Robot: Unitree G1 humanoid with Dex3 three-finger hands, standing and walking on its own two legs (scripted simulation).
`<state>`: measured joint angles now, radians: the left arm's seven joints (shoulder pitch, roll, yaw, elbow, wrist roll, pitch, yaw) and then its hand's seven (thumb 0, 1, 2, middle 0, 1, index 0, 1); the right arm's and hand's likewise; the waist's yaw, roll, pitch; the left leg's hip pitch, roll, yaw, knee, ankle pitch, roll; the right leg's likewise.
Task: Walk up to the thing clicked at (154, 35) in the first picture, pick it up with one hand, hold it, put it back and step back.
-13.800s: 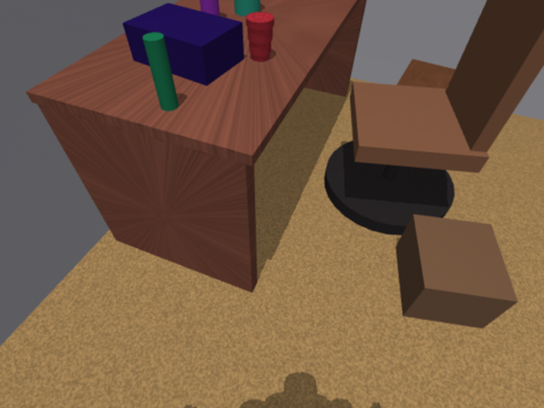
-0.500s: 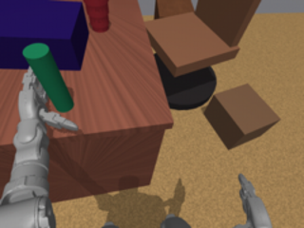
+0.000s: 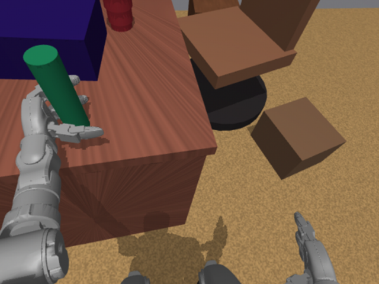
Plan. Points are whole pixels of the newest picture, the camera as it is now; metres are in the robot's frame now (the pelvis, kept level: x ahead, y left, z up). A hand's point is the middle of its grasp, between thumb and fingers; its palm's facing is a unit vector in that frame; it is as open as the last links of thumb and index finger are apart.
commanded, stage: close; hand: left
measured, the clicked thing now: (63, 96) +0.48 +0.19 +0.11
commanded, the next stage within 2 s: settle in 0.24 s
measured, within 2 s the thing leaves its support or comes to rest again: leaves its support in 0.60 s
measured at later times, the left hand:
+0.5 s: hand (68, 116) +0.46 +0.20 +0.07, palm faces +0.15 -0.99 -0.01, open 7.4 cm
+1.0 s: hand (63, 101) +0.46 +0.19 +0.11, palm faces +0.15 -0.99 -0.01, open 7.0 cm
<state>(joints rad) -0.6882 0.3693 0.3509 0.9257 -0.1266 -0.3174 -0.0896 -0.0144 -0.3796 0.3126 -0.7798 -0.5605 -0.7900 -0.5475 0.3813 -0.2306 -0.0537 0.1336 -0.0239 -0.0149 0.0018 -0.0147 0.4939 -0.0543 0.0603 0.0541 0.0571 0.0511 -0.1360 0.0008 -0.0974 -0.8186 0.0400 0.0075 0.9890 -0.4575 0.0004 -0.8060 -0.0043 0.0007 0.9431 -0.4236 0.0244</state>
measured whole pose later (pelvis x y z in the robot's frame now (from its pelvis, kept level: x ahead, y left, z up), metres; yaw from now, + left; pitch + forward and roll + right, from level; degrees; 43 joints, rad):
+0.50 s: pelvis +0.01 +0.00 +0.00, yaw +0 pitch +17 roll -1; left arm -0.60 0.35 0.34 0.84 -0.12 -0.32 -0.08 -0.01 -0.15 1.02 -0.95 -1.11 -0.96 -1.10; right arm 0.39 -0.23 -0.06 0.12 -0.02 0.02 0.01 -0.01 0.52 -0.06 0.06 0.05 0.06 0.05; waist -0.12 0.00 -0.12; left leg -0.80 0.04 0.01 0.98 -0.47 0.00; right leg -0.79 -0.01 0.00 0.94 -0.44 0.02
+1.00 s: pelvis +0.01 -0.01 +0.02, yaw +0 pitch +13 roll -1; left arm -0.63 0.35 0.32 0.79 -0.15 -0.18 -0.08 -0.01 -0.07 1.18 -0.87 -1.24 -0.88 -1.23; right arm 0.38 -0.23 -0.04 0.19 0.01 0.02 -0.02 -0.01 0.53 -0.06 0.06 0.05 0.06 0.05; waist -0.09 0.01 -0.10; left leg -0.68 0.04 0.01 0.89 -0.43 -0.01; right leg -0.68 -0.01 0.00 0.87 -0.42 0.01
